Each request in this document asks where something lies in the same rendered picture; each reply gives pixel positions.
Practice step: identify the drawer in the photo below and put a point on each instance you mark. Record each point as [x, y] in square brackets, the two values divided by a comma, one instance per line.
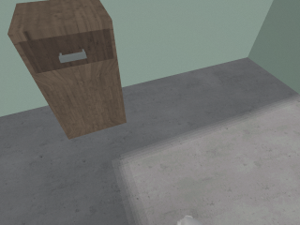
[43, 53]

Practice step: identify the handle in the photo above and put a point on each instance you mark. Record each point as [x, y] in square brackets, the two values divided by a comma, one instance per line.
[72, 56]

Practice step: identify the cabinet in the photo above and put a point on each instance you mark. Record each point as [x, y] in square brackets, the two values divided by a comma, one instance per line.
[85, 98]

